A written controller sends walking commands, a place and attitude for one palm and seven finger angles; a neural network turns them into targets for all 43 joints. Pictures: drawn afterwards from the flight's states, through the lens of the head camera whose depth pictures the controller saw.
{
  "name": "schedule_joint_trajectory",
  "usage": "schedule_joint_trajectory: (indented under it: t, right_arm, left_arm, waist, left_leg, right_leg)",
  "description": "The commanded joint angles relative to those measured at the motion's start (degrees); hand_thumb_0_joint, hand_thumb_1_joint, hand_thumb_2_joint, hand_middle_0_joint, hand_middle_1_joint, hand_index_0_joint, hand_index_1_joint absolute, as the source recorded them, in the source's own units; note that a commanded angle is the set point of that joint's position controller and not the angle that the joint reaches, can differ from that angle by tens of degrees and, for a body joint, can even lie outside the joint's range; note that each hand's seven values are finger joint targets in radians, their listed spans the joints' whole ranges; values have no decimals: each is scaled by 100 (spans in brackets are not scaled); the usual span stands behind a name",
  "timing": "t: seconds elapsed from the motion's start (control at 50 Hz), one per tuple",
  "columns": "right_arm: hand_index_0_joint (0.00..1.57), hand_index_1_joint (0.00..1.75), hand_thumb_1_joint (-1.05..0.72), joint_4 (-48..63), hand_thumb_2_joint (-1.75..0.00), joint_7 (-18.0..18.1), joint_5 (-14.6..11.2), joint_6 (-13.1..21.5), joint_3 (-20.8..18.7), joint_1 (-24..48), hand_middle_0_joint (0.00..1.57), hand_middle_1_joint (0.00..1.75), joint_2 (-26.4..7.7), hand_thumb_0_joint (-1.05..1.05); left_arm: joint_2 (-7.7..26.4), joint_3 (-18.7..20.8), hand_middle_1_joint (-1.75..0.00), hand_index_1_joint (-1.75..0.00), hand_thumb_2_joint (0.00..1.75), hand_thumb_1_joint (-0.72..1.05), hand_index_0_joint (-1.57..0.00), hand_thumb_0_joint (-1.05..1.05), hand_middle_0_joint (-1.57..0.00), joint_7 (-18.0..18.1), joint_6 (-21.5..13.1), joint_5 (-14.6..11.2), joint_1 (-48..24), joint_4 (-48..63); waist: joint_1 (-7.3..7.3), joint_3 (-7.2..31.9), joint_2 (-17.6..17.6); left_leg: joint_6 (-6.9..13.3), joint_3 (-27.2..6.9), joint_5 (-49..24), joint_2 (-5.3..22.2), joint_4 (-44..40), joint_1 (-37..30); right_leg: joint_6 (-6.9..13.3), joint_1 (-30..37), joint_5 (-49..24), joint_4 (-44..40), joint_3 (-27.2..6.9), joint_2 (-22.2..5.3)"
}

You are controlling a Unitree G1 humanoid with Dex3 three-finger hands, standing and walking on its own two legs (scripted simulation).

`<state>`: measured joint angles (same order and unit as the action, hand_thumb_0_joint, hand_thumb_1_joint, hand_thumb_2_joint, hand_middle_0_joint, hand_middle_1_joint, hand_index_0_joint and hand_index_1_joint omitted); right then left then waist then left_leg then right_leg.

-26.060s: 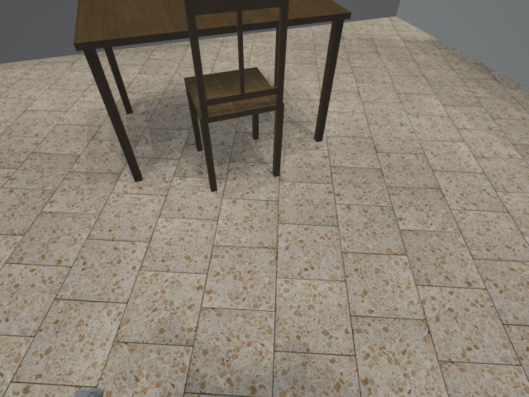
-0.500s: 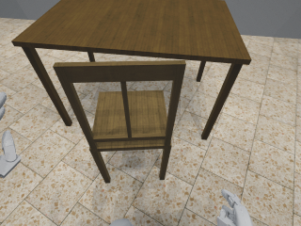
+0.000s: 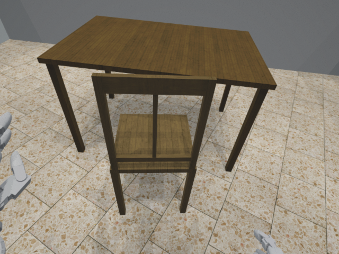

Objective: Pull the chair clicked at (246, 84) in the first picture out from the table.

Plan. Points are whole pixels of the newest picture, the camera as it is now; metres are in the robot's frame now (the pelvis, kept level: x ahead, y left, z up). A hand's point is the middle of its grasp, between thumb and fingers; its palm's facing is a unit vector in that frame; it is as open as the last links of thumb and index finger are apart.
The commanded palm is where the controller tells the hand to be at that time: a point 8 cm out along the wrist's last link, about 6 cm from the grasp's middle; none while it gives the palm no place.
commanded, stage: stop stepping back and stand still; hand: left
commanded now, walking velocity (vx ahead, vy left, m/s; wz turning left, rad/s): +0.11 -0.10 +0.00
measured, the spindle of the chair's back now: (154, 128) +0.57 +0.08 -0.06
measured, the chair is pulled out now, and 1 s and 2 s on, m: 0.18 0.18 0.18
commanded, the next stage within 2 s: let the arm hang, fingers relaxed in 0.80 s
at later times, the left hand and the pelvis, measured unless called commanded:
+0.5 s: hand (51, 152) +0.25 +0.25 +0.17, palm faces +0.36 -0.81 -0.47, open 7.4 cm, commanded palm +0.19 +0.29 +0.19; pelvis +0.04 +0.00 +0.01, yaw -2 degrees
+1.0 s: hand (63, 185) +0.25 +0.26 +0.05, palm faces +0.22 -0.85 -0.48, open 7.4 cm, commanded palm none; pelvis +0.04 +0.00 +0.01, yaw +0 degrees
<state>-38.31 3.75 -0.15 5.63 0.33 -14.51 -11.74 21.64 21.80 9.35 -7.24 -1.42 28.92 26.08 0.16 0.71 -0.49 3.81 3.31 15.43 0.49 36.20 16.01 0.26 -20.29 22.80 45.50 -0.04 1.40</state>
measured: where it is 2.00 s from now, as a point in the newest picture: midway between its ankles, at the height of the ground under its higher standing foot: outside the picture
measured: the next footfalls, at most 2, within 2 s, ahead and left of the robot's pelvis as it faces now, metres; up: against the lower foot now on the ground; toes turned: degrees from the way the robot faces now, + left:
none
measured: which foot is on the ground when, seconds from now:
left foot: down 0.00-1.00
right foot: down 0.00-1.00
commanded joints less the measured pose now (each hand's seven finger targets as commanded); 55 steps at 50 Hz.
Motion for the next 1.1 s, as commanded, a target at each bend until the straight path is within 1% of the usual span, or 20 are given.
schedule_joint_trajectory:
  t: [0.0,0.02,0.06,0.08,0.12,0.14,0.18,0.22,0.32,0.4,0.46,0.8,0.86,0.88,0.9,0.92,0.94,0.98,1.0,1.08]
  right_arm:
    - [20,30,-90,933,-90,-93,-64,413,-196,840,20,30,-600,0]
    - [20,30,-90,931,-90,-81,-73,442,-174,806,20,30,-590,0]
    - [20,30,-90,978,-90,-46,-41,469,-163,788,20,30,-647,0]
    - [20,30,-90,998,-90,-36,-21,456,-192,721,20,30,-697,0]
    - [20,30,-90,991,-90,-7,18,428,-224,707,20,30,-731,0]
    - [20,30,-90,990,-90,7,37,412,-212,725,20,30,-698,0]
    - [20,30,-90,991,-90,23,-2,416,-256,710,20,30,-700,0]
    - [20,30,-90,962,-90,27,-8,400,-253,724,20,30,-689,0]
    - [20,30,-90,1022,-90,59,-52,423,-236,851,20,30,-697,0]
    - [20,30,-90,1065,-90,45,-98,385,-286,809,20,30,-727,0]
    - [20,30,-90,1096,-90,47,-120,329,-322,787,20,30,-739,0]
    - [20,30,-90,1239,-90,114,-136,93,-339,881,20,30,-777,0]
    - [20,30,-90,1239,-90,122,-128,75,-323,901,20,30,-766,0]
    - [20,30,-90,-221,-90,-430,-23,338,-520,842,20,30,-1502,0]
    - [20,30,-90,-222,-90,-432,1,16,-513,313,20,30,-1141,0]
    - [20,30,-90,-251,-90,-418,62,-95,-440,202,20,30,-966,0]
    - [20,30,-90,-207,-90,-420,91,-194,-373,227,20,30,-927,0]
    - [20,30,-90,-243,-90,-415,150,-343,-322,328,20,30,-903,0]
    - [20,30,-90,-319,-90,-402,171,-413,-312,362,20,30,-899,0]
    - [20,30,-90,-836,-90,-333,202,-532,-167,440,20,30,-797,0]
  left_arm:
    - [1171,693,-30,-30,90,90,-20,0,-20,45,-371,49,-419,1297]
    - [1150,664,-30,-30,90,90,-20,0,-20,44,-338,32,-304,1287]
    - [1176,640,-30,-30,90,90,-20,0,-20,26,-330,-8,-285,1305]
    - [1128,582,-30,-30,90,90,-20,0,-20,0,-307,-9,-300,1305]
    - [1107,551,-30,-30,90,90,-20,0,-20,-37,-262,-24,-282,1045]
    - [1123,566,-30,-30,90,90,-20,0,-20,-37,-273,-71,-465,1072]
    - [1144,625,-30,-30,90,90,-20,0,-20,-21,-246,-74,-512,1060]
    - [1186,694,-30,-30,90,90,-20,0,-20,6,-237,-107,-327,1025]
    - [1287,848,-30,-30,90,90,-20,0,-20,71,-384,-120,-153,1368]
    - [1246,859,-30,-30,90,90,-20,0,-20,58,-450,-149,127,1485]
    - [1246,906,-30,-30,90,90,-20,0,-20,55,-475,-179,396,1385]
    - [1233,822,-30,-30,90,90,-20,0,-20,40,-372,-218,244,1216]
    - [1235,795,-30,-30,90,90,-20,0,-20,36,-351,-218,218,1193]
    - [65,-1608,-30,-30,90,90,-20,0,-20,-707,325,384,-201,-3466]
    - [-166,-1500,-30,-30,90,90,-20,0,-20,-832,629,326,-92,-3718]
    - [-345,-1618,-30,-30,90,90,-20,0,-20,-853,647,326,-294,-3935]
    - [-334,-1667,-30,-30,90,90,-20,0,-20,-867,646,305,-484,-4198]
    - [-223,-1755,-30,-30,90,90,-20,0,-20,-854,651,301,-951,-4855]
    - [-199,-1791,-30,-30,90,90,-20,0,-20,-837,671,293,-1173,-5241]
    - [-176,-1932,-30,-30,90,90,-20,0,-20,-783,748,229,-1511,-6687]
  waist:
    - [-62,-388,884]
    - [-62,-360,1037]
    - [-44,-295,1178]
    - [-30,-243,969]
    - [28,-261,660]
    - [43,-256,628]
    - [16,-165,-56]
    - [46,-152,-44]
    - [-20,248,577]
    - [-41,528,529]
    - [-30,595,519]
    - [-25,506,214]
    - [-27,467,306]
    - [250,140,164]
    - [187,550,-37]
    - [160,620,-373]
    - [126,554,-552]
    - [108,298,-1096]
    - [103,124,-1119]
    - [-8,-196,79]
  left_leg:
    - [354,-1648,2218,1331,-2699,926]
    - [250,-1382,2141,1202,-2724,807]
    - [61,-1218,2279,1094,-2502,706]
    - [-41,-1090,2229,935,-2316,706]
    - [-162,-824,1885,689,-1967,592]
    - [-191,-745,1682,662,-1828,418]
    - [-195,-591,1386,519,-1516,86]
    - [-204,-499,879,473,-1236,-170]
    - [-129,-743,-400,685,-1563,-440]
    - [-160,-640,-1739,686,-1352,-796]
    - [-199,-535,-2211,654,-1218,-892]
    - [-222,-476,-1783,560,-1381,-903]
    - [-225,-465,-1617,536,-1427,-863]
    - [-144,-498,-2529,639,-405,-418]
    - [-171,-499,-2129,618,-503,-597]
    - [-89,-594,-1832,647,-455,-493]
    - [-18,-734,-1344,631,-514,-280]
    - [-11,-789,-1116,476,-554,-85]
    - [-28,-797,-1149,424,-623,-71]
    - [-15,-907,-1411,506,-1433,-216]
  right_leg:
    - [-17,247,168,263,107,-89]
    - [-15,511,151,-350,331,-31]
    - [79,1123,99,-1668,497,74]
    - [142,1402,-91,-2128,451,118]
    - [308,1345,-261,-2497,35,-131]
    - [362,1128,-273,-2582,-154,-263]
    - [352,708,417,-2814,-579,-406]
    - [408,429,392,-2977,-839,-625]
    - [157,1038,-1464,-2333,-371,-463]
    - [103,1288,-2391,-2186,-285,-491]
    - [107,1366,-2859,-2191,-304,-558]
    - [73,1335,-2720,-2479,-393,-549]
    - [73,1324,-2626,-2548,-408,-558]
    - [177,594,-3193,-1578,109,-900]
    - [185,492,-2513,-1686,-190,-820]
    - [189,400,-2078,-1688,-137,-781]
    - [211,393,-1683,-1733,-150,-821]
    - [292,442,-1727,-1927,-316,-906]
    - [331,445,-1828,-2013,-394,-938]
    - [206,781,-1540,-2193,-379,-681]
